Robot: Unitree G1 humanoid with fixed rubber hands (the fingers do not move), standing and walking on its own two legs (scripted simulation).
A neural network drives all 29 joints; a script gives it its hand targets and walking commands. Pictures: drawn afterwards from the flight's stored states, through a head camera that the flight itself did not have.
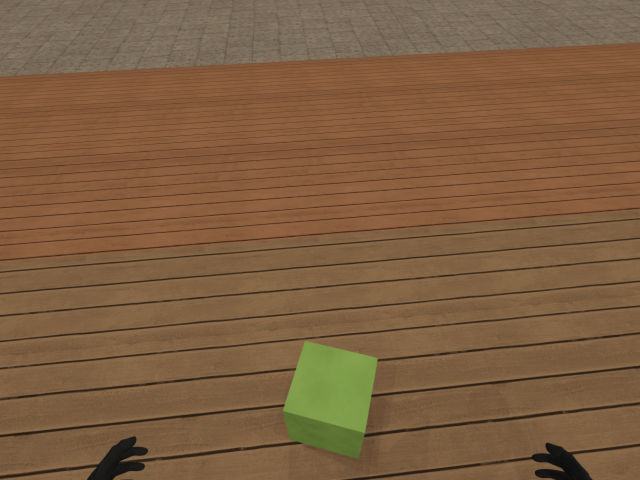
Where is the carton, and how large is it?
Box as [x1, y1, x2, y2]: [283, 341, 377, 458]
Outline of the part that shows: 305,341 283,409 289,437 293,440 358,458 365,429 377,358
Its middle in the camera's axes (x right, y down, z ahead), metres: +0.03 +0.45 +1.11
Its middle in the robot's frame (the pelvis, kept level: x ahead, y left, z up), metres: +0.46 +0.00 -0.65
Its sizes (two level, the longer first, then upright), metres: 0.210 0.200 0.250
